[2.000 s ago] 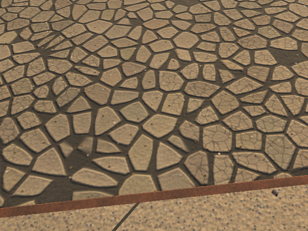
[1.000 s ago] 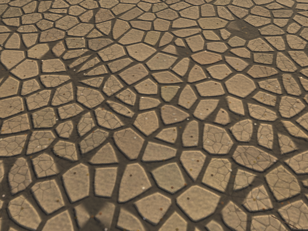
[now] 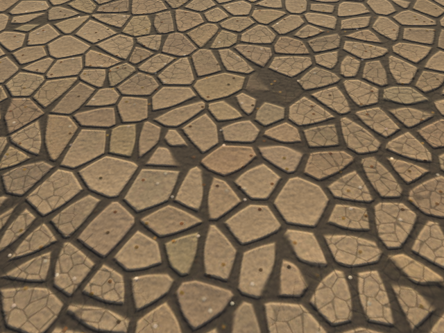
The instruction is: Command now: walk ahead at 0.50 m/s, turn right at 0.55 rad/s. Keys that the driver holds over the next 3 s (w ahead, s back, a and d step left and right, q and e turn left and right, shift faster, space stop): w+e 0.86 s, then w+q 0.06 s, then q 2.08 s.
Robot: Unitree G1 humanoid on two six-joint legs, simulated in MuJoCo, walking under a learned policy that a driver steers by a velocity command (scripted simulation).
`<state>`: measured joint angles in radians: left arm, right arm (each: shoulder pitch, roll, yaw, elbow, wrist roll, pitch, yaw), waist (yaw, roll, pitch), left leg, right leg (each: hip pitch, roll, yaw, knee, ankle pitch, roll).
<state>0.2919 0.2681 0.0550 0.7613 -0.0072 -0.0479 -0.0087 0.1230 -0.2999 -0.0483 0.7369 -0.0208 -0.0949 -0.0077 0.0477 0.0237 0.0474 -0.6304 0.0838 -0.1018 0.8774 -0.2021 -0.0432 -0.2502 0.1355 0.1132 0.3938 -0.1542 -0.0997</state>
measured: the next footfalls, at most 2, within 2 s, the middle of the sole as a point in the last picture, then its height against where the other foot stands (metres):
left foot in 0.20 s outside the picture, level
right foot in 0.72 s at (313, 331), level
